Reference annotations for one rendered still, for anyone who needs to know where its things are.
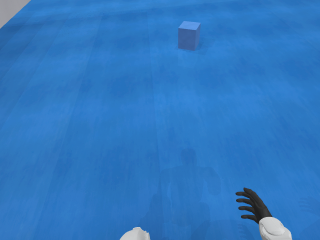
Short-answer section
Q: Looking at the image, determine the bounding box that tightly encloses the carton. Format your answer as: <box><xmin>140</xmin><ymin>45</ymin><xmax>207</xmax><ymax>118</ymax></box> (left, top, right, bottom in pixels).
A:
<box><xmin>178</xmin><ymin>21</ymin><xmax>201</xmax><ymax>51</ymax></box>

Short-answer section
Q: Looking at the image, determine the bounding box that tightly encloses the right robot forearm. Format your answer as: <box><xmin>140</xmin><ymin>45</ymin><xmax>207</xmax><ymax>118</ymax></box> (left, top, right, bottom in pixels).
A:
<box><xmin>259</xmin><ymin>217</ymin><xmax>292</xmax><ymax>240</ymax></box>

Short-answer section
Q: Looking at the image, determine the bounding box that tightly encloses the right robot hand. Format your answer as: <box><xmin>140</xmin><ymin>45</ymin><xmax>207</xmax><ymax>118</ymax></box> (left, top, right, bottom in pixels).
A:
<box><xmin>235</xmin><ymin>187</ymin><xmax>273</xmax><ymax>225</ymax></box>

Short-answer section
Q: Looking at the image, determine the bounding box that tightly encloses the robot left thigh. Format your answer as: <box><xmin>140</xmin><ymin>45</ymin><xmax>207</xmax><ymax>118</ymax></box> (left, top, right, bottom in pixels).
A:
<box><xmin>120</xmin><ymin>229</ymin><xmax>150</xmax><ymax>240</ymax></box>

